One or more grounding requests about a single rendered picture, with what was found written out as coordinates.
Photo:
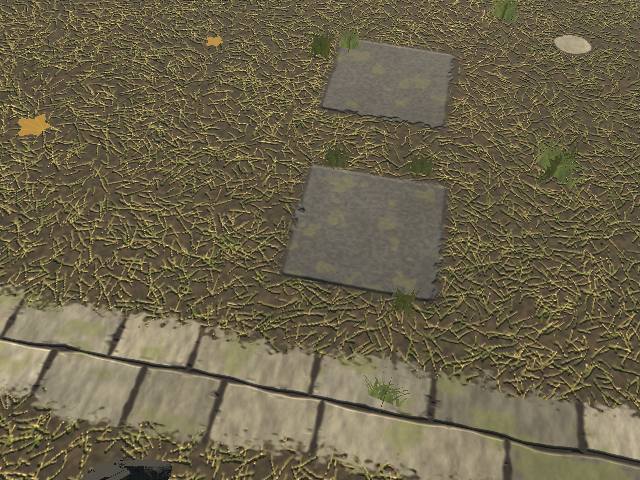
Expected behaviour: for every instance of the left robot hand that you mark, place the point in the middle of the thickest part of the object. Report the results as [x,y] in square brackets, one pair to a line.
[117,469]

